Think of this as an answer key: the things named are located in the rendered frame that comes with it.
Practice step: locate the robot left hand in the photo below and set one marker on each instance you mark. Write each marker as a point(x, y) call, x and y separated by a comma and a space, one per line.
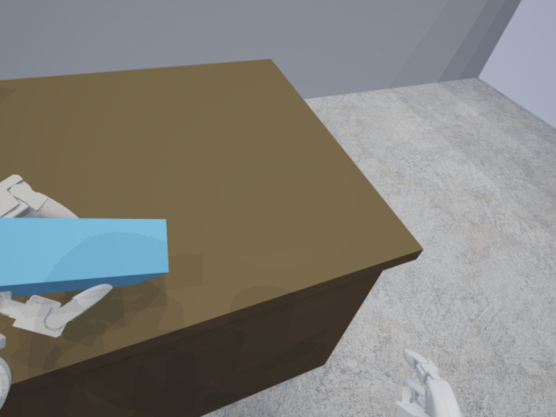
point(39, 314)

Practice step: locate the sponge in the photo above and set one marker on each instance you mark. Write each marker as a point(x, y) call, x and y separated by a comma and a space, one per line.
point(53, 255)

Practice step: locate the robot right hand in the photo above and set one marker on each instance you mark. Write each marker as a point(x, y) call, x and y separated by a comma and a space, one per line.
point(436, 400)

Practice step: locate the table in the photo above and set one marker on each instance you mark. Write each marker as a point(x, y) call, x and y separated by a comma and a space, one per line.
point(275, 237)

